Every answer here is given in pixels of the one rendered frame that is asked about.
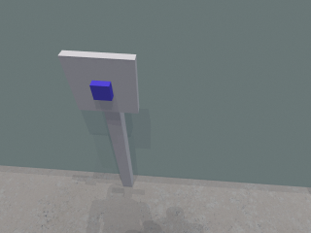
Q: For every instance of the button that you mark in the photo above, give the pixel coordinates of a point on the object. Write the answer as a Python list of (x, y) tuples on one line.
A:
[(101, 90)]

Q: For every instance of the panel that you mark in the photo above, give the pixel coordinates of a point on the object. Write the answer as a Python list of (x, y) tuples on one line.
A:
[(82, 67)]

